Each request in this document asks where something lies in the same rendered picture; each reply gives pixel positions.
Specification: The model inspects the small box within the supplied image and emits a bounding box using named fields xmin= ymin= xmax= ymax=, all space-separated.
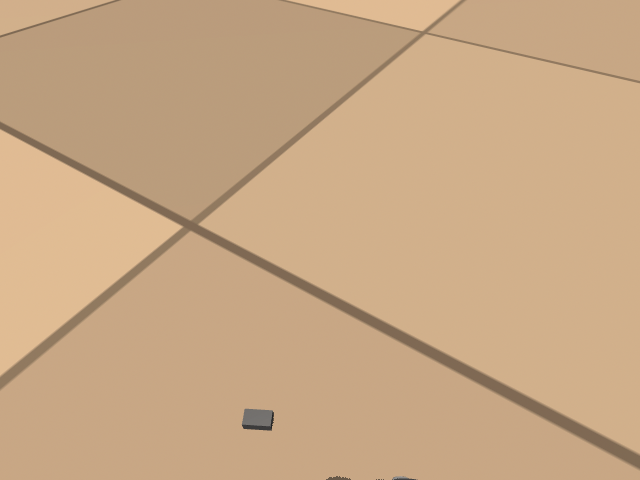
xmin=242 ymin=409 xmax=274 ymax=431

